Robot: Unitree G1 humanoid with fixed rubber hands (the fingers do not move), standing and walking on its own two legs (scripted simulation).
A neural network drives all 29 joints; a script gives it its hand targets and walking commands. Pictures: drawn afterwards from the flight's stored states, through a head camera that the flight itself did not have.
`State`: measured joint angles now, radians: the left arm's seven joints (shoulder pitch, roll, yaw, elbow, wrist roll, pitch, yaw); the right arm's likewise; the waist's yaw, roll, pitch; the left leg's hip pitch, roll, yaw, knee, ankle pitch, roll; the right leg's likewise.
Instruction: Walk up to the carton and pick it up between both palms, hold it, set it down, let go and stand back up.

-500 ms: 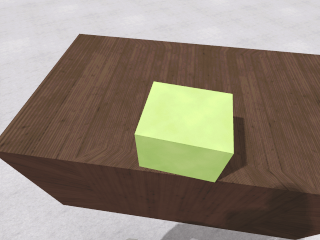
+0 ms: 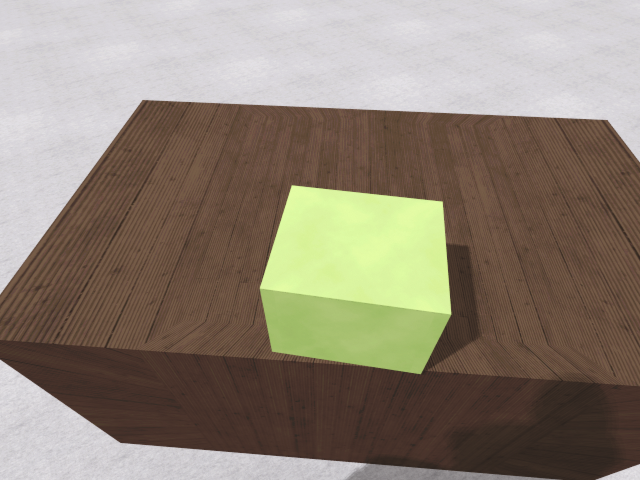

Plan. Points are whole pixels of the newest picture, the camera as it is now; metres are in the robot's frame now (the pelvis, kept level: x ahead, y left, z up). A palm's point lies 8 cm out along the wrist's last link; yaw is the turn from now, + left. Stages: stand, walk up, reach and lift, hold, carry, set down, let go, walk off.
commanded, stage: walk up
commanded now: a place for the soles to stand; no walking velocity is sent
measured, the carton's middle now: (355, 278) +0.42 -0.02 -0.03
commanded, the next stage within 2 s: stand in 1.78 s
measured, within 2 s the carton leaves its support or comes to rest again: neither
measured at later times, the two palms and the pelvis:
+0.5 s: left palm out of the picture +0.01 +0.25 -0.14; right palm out of the picture +0.01 -0.24 -0.14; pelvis +0.00 +0.01 +0.00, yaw -5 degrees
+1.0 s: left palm out of the picture +0.05 +0.24 -0.14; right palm out of the picture -0.01 -0.26 -0.14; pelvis -0.01 +0.00 -0.01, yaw -12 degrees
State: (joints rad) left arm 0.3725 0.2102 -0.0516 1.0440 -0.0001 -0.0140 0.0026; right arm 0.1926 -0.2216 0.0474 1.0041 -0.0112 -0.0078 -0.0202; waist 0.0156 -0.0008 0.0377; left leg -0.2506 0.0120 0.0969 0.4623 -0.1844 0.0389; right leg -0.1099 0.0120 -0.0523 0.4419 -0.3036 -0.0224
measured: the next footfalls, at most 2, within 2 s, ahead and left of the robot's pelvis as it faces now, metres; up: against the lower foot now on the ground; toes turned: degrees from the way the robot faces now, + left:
none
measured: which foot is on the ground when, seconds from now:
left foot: down 0.00-1.00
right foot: down 0.00-1.00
